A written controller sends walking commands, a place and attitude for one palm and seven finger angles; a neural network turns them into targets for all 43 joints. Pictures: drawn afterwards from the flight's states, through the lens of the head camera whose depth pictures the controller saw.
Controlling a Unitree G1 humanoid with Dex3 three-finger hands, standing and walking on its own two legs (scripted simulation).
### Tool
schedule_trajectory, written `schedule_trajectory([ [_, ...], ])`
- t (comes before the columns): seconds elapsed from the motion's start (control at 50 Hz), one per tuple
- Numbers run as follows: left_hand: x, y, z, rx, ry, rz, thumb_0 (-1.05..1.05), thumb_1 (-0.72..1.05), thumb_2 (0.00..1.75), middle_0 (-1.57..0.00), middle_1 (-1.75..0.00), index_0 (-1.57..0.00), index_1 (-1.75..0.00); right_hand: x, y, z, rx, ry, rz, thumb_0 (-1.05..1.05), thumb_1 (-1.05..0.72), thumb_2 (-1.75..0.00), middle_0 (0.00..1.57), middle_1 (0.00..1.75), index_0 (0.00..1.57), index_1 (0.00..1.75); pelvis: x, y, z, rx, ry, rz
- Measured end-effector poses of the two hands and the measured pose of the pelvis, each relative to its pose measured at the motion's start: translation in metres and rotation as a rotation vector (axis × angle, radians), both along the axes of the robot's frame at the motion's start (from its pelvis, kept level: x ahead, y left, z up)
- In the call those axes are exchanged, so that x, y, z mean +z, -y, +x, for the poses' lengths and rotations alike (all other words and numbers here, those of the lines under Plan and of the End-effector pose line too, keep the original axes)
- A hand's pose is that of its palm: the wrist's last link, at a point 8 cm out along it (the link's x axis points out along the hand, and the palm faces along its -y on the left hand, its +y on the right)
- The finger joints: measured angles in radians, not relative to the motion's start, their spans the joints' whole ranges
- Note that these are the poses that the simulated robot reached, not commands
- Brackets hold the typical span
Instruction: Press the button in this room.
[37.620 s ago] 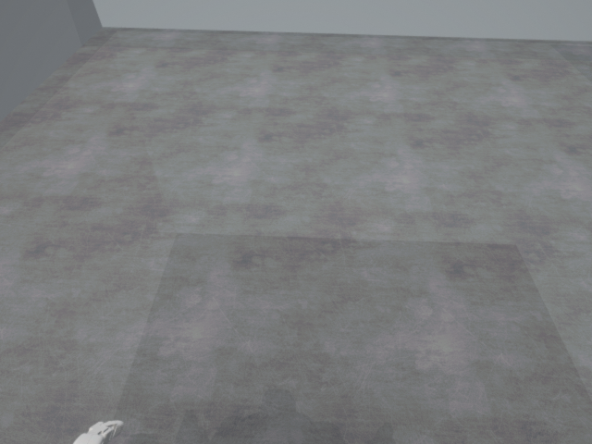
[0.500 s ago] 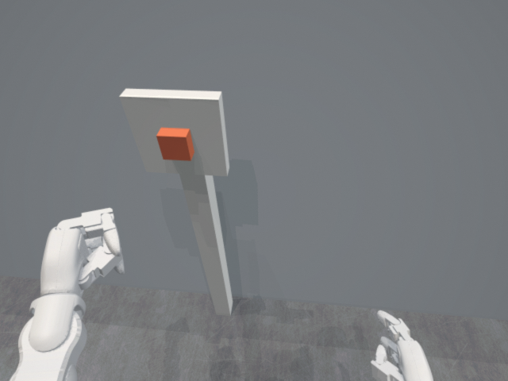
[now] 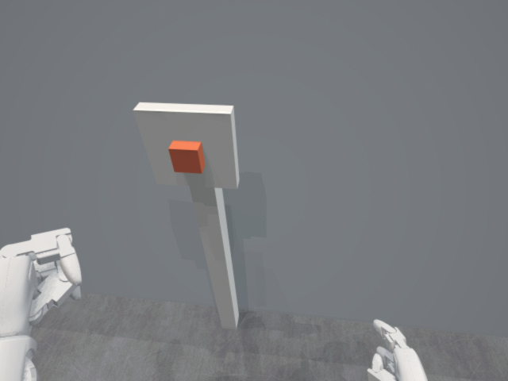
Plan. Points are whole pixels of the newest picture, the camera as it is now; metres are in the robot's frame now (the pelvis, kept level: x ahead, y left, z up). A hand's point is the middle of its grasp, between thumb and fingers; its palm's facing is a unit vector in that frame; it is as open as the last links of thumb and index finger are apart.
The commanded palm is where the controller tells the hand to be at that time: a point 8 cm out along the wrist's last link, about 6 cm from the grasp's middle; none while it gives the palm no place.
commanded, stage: draw the hand back to the body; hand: left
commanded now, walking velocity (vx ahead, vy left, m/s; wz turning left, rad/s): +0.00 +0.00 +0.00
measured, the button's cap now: (188, 156) +0.47 +0.20 +0.12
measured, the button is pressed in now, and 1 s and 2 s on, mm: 0 0 0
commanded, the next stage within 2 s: step back with the hand held close in 0.26 s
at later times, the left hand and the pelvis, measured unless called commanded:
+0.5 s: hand (74, 273) +0.18 +0.25 +0.16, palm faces +0.43 -0.80 -0.42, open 3.1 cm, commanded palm +0.12 +0.28 +0.17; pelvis -0.01 +0.00 +0.00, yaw +0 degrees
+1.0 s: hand (40, 333) +0.11 +0.25 +0.15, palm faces +0.41 -0.79 -0.46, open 3.1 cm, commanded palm +0.05 +0.29 +0.17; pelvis -0.08 +0.01 -0.02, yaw -1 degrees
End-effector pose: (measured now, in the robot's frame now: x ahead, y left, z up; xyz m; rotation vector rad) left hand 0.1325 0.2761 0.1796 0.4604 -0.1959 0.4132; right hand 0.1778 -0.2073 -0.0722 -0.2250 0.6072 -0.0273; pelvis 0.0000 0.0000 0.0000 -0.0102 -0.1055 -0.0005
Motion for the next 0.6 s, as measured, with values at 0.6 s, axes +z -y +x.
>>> schedule_trajectory([
  [0.6,-0.010,-0.003,0.013,-0.059,-0.071,0.052,0.01,0.90,0.90,-1.30,-1.50,-1.31,-1.50,-0.005,0.023,-0.029,-0.096,-0.103,-0.048,0.01,-0.91,-0.90,0.20,0.30,0.21,0.30,0.000,-0.004,-0.018,-0.011,-0.099,0.000],
])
